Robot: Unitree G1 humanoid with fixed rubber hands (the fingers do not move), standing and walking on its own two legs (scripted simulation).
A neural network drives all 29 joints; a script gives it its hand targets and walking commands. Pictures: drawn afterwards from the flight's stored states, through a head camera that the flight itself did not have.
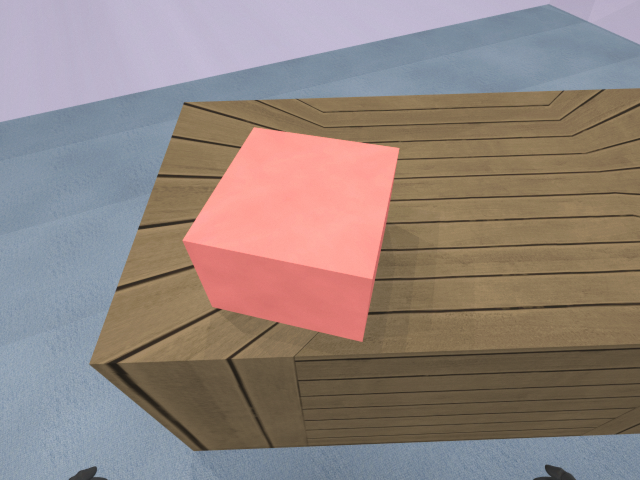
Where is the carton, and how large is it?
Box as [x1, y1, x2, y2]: [182, 127, 398, 341]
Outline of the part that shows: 254,127 182,240 212,306 362,341 387,216 398,148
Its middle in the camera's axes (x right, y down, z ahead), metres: -0.03 -0.02 +0.68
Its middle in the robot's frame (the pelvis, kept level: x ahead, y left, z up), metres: +0.51 +0.04 -0.03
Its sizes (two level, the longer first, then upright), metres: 0.282 0.270 0.185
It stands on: a pedestal, 0.64 m high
